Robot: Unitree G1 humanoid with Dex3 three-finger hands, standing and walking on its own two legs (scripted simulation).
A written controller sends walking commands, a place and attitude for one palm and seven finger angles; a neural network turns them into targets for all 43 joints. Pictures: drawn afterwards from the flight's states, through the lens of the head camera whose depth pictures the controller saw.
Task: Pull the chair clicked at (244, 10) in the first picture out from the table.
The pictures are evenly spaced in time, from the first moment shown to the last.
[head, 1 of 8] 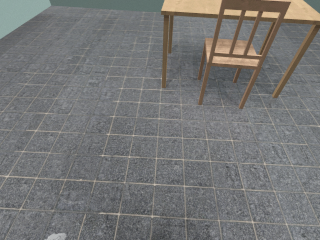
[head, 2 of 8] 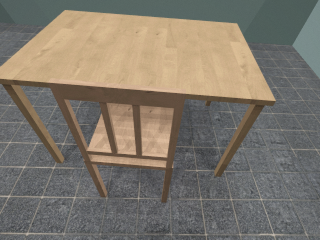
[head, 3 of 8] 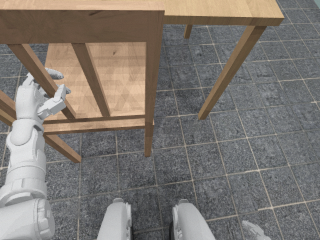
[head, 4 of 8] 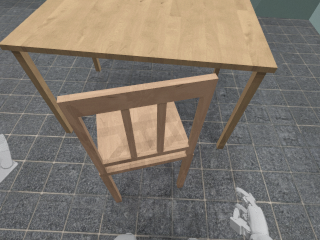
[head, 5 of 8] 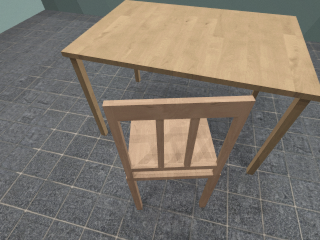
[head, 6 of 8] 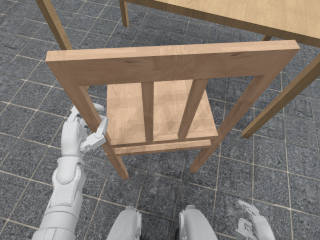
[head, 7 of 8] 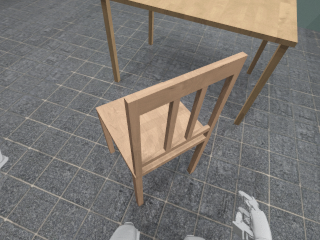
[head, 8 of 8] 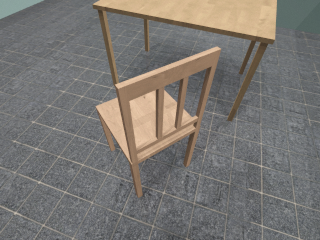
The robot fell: no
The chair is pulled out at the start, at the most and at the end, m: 0.00 0.59 0.59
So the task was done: yes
